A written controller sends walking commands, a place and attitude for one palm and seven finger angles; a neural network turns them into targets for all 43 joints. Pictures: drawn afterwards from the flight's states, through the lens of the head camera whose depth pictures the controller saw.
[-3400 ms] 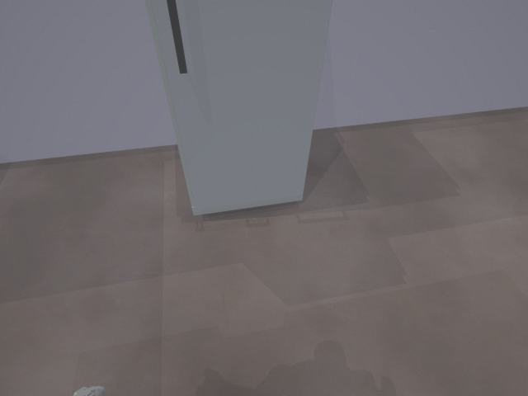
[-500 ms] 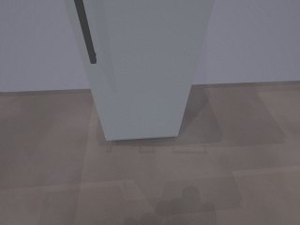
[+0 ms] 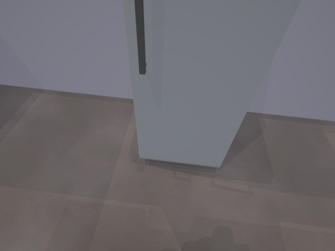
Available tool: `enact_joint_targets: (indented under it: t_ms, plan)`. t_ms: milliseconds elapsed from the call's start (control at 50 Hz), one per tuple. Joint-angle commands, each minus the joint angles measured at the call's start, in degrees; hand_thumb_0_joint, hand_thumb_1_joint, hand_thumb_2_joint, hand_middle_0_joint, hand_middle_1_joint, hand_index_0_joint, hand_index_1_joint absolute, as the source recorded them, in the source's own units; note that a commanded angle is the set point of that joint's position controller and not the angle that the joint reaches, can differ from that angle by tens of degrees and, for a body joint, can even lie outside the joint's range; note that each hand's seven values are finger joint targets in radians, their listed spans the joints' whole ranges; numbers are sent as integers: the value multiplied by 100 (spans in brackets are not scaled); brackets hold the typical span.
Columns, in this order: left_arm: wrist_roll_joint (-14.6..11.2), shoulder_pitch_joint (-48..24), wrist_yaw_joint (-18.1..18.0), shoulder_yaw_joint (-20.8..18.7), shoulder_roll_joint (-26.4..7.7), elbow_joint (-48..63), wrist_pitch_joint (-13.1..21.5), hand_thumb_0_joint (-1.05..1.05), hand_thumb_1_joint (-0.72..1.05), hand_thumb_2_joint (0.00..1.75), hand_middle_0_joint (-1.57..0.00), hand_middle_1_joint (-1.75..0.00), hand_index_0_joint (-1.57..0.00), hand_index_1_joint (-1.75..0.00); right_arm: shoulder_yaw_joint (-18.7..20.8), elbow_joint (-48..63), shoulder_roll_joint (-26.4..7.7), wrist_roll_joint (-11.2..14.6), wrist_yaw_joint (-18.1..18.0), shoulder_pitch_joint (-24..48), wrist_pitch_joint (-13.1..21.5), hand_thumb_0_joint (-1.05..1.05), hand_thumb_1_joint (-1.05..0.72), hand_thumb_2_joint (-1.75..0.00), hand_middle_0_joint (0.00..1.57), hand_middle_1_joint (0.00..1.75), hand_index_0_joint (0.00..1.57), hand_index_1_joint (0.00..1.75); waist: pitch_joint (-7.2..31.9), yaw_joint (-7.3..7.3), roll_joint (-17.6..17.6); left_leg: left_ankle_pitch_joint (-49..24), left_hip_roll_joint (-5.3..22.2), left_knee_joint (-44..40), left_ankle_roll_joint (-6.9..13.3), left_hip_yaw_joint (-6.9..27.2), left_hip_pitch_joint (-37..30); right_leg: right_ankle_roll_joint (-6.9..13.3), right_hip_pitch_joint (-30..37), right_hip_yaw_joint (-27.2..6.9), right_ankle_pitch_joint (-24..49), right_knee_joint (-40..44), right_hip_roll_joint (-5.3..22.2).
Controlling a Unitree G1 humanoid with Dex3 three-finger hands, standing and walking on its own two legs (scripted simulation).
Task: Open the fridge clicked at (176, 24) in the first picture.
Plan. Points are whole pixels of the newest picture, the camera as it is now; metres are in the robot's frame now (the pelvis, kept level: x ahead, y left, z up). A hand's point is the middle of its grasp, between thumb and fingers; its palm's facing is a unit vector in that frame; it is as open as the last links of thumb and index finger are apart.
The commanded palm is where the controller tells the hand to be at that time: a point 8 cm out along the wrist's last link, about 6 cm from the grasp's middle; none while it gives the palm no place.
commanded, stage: take the last steps up to it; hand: left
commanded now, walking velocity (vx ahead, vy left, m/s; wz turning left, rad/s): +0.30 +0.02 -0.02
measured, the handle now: (140, 6) +0.73 +0.18 +0.24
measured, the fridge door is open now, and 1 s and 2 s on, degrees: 0 0 0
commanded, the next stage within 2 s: come to a stop and stand still in 0.56 s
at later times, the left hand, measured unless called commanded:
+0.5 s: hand (122, 204) +0.27 +0.17 -0.17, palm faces +0.00 -0.98 -0.19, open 7.4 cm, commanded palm none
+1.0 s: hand (108, 211) +0.25 +0.21 -0.18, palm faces +0.03 -0.99 -0.17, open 7.3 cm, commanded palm none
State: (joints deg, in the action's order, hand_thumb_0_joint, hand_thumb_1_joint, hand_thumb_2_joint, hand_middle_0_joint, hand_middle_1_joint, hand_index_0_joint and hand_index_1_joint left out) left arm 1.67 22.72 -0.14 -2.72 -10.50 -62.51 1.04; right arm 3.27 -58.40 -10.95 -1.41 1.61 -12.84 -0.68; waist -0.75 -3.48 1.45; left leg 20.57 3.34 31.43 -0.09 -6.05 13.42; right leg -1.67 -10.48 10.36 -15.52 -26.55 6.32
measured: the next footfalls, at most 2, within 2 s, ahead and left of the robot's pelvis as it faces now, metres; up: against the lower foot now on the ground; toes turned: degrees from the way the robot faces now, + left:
left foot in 0.02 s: +0.03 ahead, +0.12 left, +0.00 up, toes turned +7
right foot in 0.44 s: +0.28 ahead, -0.10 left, +0.00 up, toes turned -9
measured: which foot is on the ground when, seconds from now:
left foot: up 0.00-0.00, down 0.02-0.46, up 0.48-0.76, down 0.78-1.00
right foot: down 0.00-0.02, up 0.04-0.42, down 0.44-0.84, up 0.86-1.00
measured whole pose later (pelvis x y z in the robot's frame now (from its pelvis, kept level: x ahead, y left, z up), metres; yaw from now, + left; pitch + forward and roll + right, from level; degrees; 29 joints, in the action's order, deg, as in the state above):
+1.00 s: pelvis +0.25 +0.03 +0.00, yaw -2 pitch -1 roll -1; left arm 0.9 15.1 -1.3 -2.3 -10.5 -61.7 -2.5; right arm 1.8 -58.4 -7.1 -1.0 -2.4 -6.7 0.3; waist -4.6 -1.9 2.3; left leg 9.6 3.0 26.0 2.1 -7.4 15.6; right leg -1.8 -18.0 2.5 -27.5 -47.4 1.9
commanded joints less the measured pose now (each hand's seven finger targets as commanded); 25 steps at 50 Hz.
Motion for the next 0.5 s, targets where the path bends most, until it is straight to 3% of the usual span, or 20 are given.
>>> enact_joint_targets:
  t_ms: [0,20,40,80,100,120,160,280,320,340,360,380,400,420,440,460,480]
  plan:
    - [-34,-606,33,-48,-173,604,47,0,90,90,-20,-30,-20,-30,216,-153,-1224,-29,-210,-1676,215,0,-90,-90,20,30,20,30,-317,950,-1990,1277,1854,-2229,847,2584,-1820,85,-2819,92,-1681,-2003,-306]
    - [35,-994,15,-62,-286,745,47,0,90,90,-20,-30,-20,-30,189,-227,-1148,-29,-247,-1695,220,0,-90,-90,20,30,20,30,-549,990,-1691,1441,1979,-2398,1065,2855,-1523,175,-3115,-432,-1662,-2833,-177]
    - [25,-1148,40,-85,-315,711,50,0,90,90,-20,-30,-20,-30,116,-213,-945,-13,-283,-1462,247,0,-90,-90,20,30,20,30,-805,884,-1424,1174,1858,-2402,1121,2637,-1233,217,-3251,-675,-1277,-3346,-18]
    - [1,-856,128,-96,-316,488,83,0,90,90,-20,-30,-20,-30,-3,-125,-554,31,-308,-964,354,0,-90,-90,20,30,20,30,-770,551,-812,-86,1479,-2306,1008,1743,-1046,182,-2966,-794,-471,-3512,168]
    - [6,-701,130,-82,-223,400,67,0,90,90,-20,-30,-20,-30,-7,-126,-484,29,-323,-917,408,0,-90,-90,20,30,20,30,-656,461,-705,-875,1324,-2239,979,1414,-1111,126,-2844,-753,-244,-3503,157]
    - [-2,-615,126,-65,-194,352,45,0,90,90,-20,-30,-20,-30,-23,-170,-473,43,-333,-949,450,0,-90,-90,20,30,20,30,-593,399,-749,-1546,1226,-2181,985,1131,-1193,83,-2782,-716,-104,-3450,142]
    - [-19,-686,117,-54,-175,381,17,0,90,90,-20,-30,-20,-30,-34,-279,-445,60,-347,-1122,498,0,-90,-90,20,30,20,30,-555,387,-721,-2304,1153,-2116,1037,890,-1284,54,-2718,-669,11,-3194,112]
    - [-52,-1503,128,-54,-134,730,31,0,90,90,-20,-30,-20,-30,-8,-553,-440,9,-346,-1414,503,0,-90,-90,20,30,20,30,-806,499,-703,-2712,1172,-1954,1009,662,-1209,165,-2253,-481,223,-1581,-16]
    - [-55,-1546,121,-82,-111,766,49,0,90,90,-20,-30,-20,-30,9,-611,-475,-12,-353,-1379,487,0,-90,-90,20,30,20,30,-827,450,-797,-2902,1224,-1754,957,626,-1038,274,-1775,-446,246,-1258,-130]
    - [-51,-1416,118,-98,-131,740,61,0,90,90,-20,-30,-20,-30,16,-627,-497,-15,-353,-1351,469,0,-90,-90,20,30,20,30,-797,378,-779,-3022,1190,-1552,915,560,-914,327,-1400,-361,241,-1125,-242]
    - [-40,-1052,110,-127,-198,641,84,0,90,90,-20,-30,-20,-30,21,-641,-519,-3,-352,-1302,456,0,-90,-90,20,30,20,30,-641,173,-632,-3449,1086,-1075,849,457,-842,389,-855,-240,299,-900,-413]
    - [-16,-388,90,-174,-352,434,136,0,90,90,-20,-30,-20,-30,23,-647,-515,26,-338,-1267,454,0,-90,-90,20,30,20,30,-321,-124,-325,-3589,894,-195,689,293,-587,430,91,-211,566,-511,-517]
    - [28,366,41,-274,-685,219,225,0,90,90,-20,-30,-20,-30,3,-605,-358,84,-302,-1334,475,0,-90,-90,20,30,20,30,188,-423,258,-2884,527,1210,458,50,242,692,1381,-985,679,-281,91]
    - [8,982,-20,-417,-1280,105,261,0,90,90,-20,-30,-20,-30,-31,-444,-76,144,-267,-1605,515,0,-90,-90,20,30,20,30,891,-444,1459,288,-330,3137,182,-216,1471,1376,2367,-3387,1277,496,1719]
    - [-100,864,-34,-420,-1434,136,233,0,90,90,-20,-30,-20,-30,-2,-357,-199,153,-287,-1393,455,0,-90,-90,20,30,20,30,905,-372,970,1264,-247,4148,237,385,1673,1750,1882,-3899,671,1049,2133]
    - [-98,224,-56,-366,-1242,311,214,0,90,90,-20,-30,-20,-30,33,-282,-137,110,-254,-996,413,0,-90,-90,20,30,20,30,423,-261,750,889,-18,4504,241,620,1903,1664,1042,-3765,-312,1339,1961]
    - [-98,-314,-112,-302,-914,458,189,0,90,90,-20,-30,-20,-30,44,-231,-121,59,-237,-801,355,0,-90,-90,20,30,20,30,-105,-31,202,424,256,4413,245,746,1952,1512,330,-3209,-784,1463,1796]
